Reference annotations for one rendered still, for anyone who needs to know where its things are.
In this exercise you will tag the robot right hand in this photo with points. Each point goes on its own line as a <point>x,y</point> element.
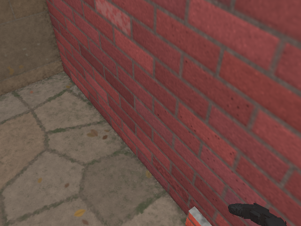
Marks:
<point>256,213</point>

